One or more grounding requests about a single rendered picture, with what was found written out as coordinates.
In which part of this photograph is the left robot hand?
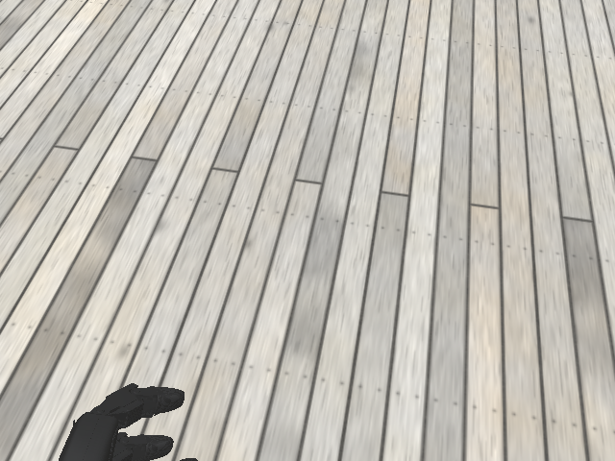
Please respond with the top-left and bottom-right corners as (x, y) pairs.
(59, 383), (198, 461)

